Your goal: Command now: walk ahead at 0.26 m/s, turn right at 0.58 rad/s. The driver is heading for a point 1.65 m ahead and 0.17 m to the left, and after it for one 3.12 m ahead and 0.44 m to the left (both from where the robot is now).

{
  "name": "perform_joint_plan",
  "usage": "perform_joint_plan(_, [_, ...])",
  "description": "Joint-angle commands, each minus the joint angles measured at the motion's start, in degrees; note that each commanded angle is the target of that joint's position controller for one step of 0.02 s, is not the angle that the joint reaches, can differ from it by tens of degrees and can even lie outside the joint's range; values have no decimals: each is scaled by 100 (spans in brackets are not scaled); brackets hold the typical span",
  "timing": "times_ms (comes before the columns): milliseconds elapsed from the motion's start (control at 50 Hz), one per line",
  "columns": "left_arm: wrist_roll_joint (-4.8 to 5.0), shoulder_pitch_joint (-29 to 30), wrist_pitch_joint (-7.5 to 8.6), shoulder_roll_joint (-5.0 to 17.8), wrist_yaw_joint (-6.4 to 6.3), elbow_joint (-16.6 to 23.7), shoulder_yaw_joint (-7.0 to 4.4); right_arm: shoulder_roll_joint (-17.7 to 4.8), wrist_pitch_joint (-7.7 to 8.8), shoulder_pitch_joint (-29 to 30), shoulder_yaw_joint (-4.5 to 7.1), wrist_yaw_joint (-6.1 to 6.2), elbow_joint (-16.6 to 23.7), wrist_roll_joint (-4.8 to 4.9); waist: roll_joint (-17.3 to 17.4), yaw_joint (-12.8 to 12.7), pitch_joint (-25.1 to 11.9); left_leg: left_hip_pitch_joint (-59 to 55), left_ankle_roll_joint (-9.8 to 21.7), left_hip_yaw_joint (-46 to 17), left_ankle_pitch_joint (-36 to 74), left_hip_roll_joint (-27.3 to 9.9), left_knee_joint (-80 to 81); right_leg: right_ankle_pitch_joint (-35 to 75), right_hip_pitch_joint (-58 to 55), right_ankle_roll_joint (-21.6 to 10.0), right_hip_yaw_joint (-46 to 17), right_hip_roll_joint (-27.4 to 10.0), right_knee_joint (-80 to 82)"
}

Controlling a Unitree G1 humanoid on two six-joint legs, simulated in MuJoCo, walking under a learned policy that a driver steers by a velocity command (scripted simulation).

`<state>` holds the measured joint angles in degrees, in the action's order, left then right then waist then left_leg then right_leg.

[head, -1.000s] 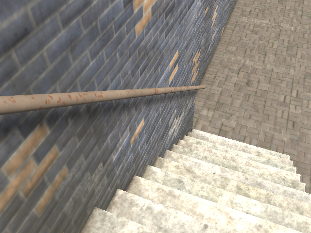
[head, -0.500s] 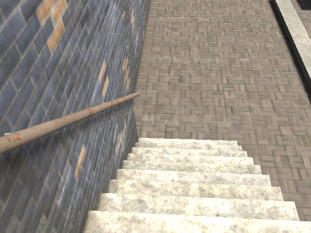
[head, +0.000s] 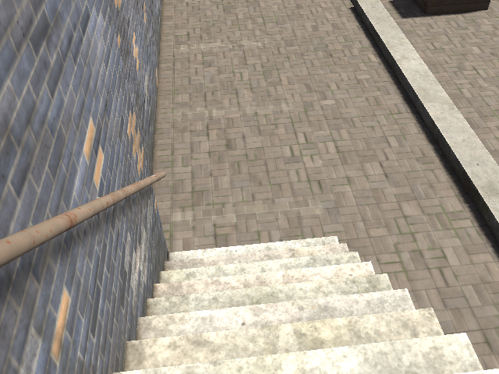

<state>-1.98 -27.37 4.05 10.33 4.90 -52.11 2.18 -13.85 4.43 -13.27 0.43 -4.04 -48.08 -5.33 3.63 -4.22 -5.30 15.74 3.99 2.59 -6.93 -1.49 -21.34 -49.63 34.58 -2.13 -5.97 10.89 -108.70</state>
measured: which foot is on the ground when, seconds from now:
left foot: down 0.00-0.70, up 0.72-0.94, down 0.96-1.00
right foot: up 0.00-0.38, down 0.40-0.96, up 0.98-1.00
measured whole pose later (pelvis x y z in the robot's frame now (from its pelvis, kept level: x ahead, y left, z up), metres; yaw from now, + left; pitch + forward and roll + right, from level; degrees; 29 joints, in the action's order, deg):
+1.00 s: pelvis +0.08 +0.03 -0.05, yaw +3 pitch +3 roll +1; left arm -2.5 -20.0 7.2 16.1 -5.0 -48.9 -7.2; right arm -14.0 4.6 -17.9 4.3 -0.4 -45.2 -5.0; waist -0.2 -2.5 -2.5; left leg 22.9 3.8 3.4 -26.8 4.9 -46.7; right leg -33.5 30.2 0.7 3.4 -12.8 -59.2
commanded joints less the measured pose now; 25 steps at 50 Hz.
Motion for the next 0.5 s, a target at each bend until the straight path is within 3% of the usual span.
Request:
perform_joint_plan(20, [82, 163, -97, 359, -40, 1169, -88, -1227, -64, -1154, 511, 55, 135, -191, -364, 674, -574, -3631, 1999, -1897, 6289, -3077, -1327, 1058, 4560, 421, -122, -998, -1555])
perform_joint_plan(40, [34, 351, -122, 395, -109, 1146, -77, -908, -80, -809, 361, 42, 204, 21, -667, 379, -102, -1939, 1783, -1443, 5395, -2661, -1009, 1691, 3881, 485, -120, -1263, -938])
perform_joint_plan(60, [93, 120, -124, 245, -94, 1049, -78, -619, -47, -713, 268, 34, 129, 71, -478, -38, 405, -314, 1642, -808, 5451, -2347, -524, 2459, 2875, 432, 203, -1385, -641])
perform_joint_plan(80, [-60, -257, -157, 174, 77, 713, -101, 19, 76, -634, 80, 203, -22, 108, -356, -171, 1009, 864, 1088, -143, 3818, -1497, -373, 4060, 2328, 228, 259, -1562, 684])
perform_joint_plan(100, [-198, -386, -170, 65, 216, 525, -117, 16, 182, -964, 54, 253, -276, 106, 128, -151, 1175, 1432, 792, 121, 3385, -1172, -488, 4611, 2013, 99, 578, -1442, 951])
perform_joint_plan(120, [-159, -256, -128, 147, 326, 449, -141, -102, 264, -918, 26, 282, -341, 63, 84, 10, 1060, 1725, 673, 260, 3001, -1052, -676, 5437, 1901, 130, 638, -1351, 1499])
perform_joint_plan(140, [-113, -76, -121, 325, 383, 388, -240, -410, 320, -720, 19, 307, -262, -10, -54, 115, 697, 2002, 699, 384, 2659, -1180, -667, 6131, 1411, 126, 707, -1337, 2223])
perform_joint_plan(160, [-108, 212, -93, 282, 406, 359, -306, -572, 342, -503, 21, 296, -194, -82, -12, 64, 623, 2211, 525, 483, 2370, -1123, -641, 6537, 805, 111, 766, -1436, 2876])
perform_joint_plan(180, [-84, 284, -37, 364, 374, 279, -383, -700, 336, -744, 50, 260, -375, -109, 213, 132, 568, 1837, 410, 287, 2262, -1247, -753, 6468, 900, 152, 712, -1474, 3212])
perform_joint_plan(200, [-100, 278, -10, 377, 324, 191, -408, -875, 307, -988, 92, 251, -569, -209, 379, 83, 394, 1284, 423, -123, 2655, -1592, -1007, 6328, 1133, 164, 424, -1479, 2739])
perform_joint_plan(220, [-94, 427, 16, 554, 190, 372, -461, -1230, 308, -1052, 226, 304, -470, -217, 141, 154, 213, 399, 634, -563, 2945, -2006, -1065, 5660, 1823, 229, 114, -1537, 2812])
perform_joint_plan(240, [-78, 745, 46, 681, 28, 540, -502, -1305, 267, -1158, 296, 346, -474, -172, 145, 278, 190, -357, 898, -964, 3394, -2364, -1093, 4905, 2476, 287, -98, -1578, 2727])
perform_joint_plan(260, [-98, 1146, 62, 640, -98, 746, -456, -1305, 219, -1296, 367, 404, -478, -144, -80, 503, 252, -1318, 1070, -1247, 3235, -2613, -1151, 4703, 3421, 351, -319, -1707, 3265])
perform_joint_plan(280, [-143, 1487, 6, 354, -186, 928, -359, -1040, 190, -1725, 348, 493, -639, -90, -19, 746, 272, -1939, 1156, -1457, 3039, -2758, -1040, 4535, 3944, 333, -343, -1817, 3675])
perform_joint_plan(300, [-97, 2024, -38, 218, -224, 1080, -329, -728, 102, -2073, 306, 511, -830, 118, -224, 1009, 483, -1891, 1267, -1457, 2546, -2601, -751, 4135, 3893, 348, -42, -1880, 4720])
perform_joint_plan(320, [-206, 1301, -114, 104, -164, 644, -320, -364, 54, -2140, 189, 355, -1106, 34, 13, 692, 485, -1262, 1192, -1481, 2029, -2388, -859, 4495, 2966, 337, -127, -1948, 4457])
perform_joint_plan(340, [-175, 677, -109, 68, -52, 300, -355, 15, 47, -1563, 39, 138, -1047, 151, -26, 304, 497, -117, 835, -919, 1519, -1911, -967, 4711, 1681, 389, 102, -1922, 4522])
perform_joint_plan(360, [-113, 853, -64, 239, 77, 195, -479, -10, 81, -936, -5, -38, -801, 453, -65, 279, 557, 986, 385, -113, 811, -1292, -969, 4127, 330, 494, 912, -1611, 5169])
perform_joint_plan(380, [-36, 668, -9, 254, 186, 50, -521, -389, 115, -396, 41, -180, -702, 532, -48, 47, 563, 1914, 41, 327, 257, -930, -1025, 4459, -1157, 498, 1325, -1330, 5522])
perform_joint_plan(400, [109, 597, 52, 475, 214, -82, -652, -823, 134, -212, 128, -285, -665, 639, -131, -147, 548, 2288, -312, 593, 361, -662, -1146, 5049, -2240, 507, 1486, -1126, 5943])
perform_joint_plan(420, [179, 896, 60, 816, 161, -65, -713, -1068, 196, -693, 276, -281, -687, 617, -368, 124, 145, 1981, -549, 655, -64, -584, -1052, 5672, -3009, 392, 1148, -1303, 6315])
perform_joint_plan(440, [419, 720, -291, 361, -405, 6, -427, -791, 79, -1728, 231, 204, -746, 717, -1317, 392, -755, 1168, -412, 643, 1642, -886, -2035, 7765, -3454, 20, 313, -1899, 6290])
perform_joint_plan(460, [505, 993, -402, 195, -605, -30, -324, -456, -56, -2039, 158, 363, -850, 813, -1313, 645, -1015, 740, -368, 377, 1007, -773, -2070, 8398, -3245, -246, -39, -2268, 6242])
perform_joint_plan(480, [242, 1180, -185, 578, -81, 19, -503, -773, 55, -790, 272, -59, -645, 674, 249, 303, 504, 500, -754, 591, -479, -386, -1022, 5041, -1761, 324, 770, -1581, 7247])
perform_joint_plan(500, [235, 1473, -158, 1213, 92, -5, -711, -864, 124, -987, 375, -142, -706, 588, -229, 561, 672, 664, -662, 550, -1520, -282, -815, 4008, -1884, 279, 1001, -1539, 7277])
